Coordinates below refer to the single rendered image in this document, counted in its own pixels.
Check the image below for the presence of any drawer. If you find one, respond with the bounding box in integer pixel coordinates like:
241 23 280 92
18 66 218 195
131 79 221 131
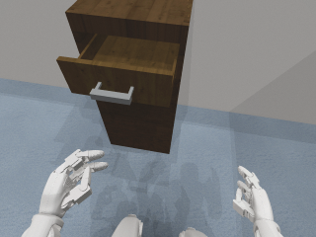
56 34 180 108

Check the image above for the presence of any handle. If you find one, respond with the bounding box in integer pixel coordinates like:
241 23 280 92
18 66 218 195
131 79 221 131
89 82 134 106

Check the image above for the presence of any robot left hand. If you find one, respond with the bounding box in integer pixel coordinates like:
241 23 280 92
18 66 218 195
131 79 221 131
39 149 109 218

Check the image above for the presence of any robot left thigh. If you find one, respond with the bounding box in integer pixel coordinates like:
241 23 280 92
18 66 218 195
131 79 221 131
112 216 143 237

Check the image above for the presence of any robot left forearm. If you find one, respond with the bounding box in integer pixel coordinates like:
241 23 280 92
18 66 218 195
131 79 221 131
21 213 64 237

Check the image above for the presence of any robot right forearm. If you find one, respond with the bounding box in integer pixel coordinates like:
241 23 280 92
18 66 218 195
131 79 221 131
253 219 283 237

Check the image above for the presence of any cabinet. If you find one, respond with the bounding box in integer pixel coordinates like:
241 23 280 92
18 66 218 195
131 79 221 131
65 0 194 154

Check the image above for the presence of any robot right hand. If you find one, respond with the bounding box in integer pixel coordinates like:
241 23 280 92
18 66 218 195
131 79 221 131
233 166 274 224

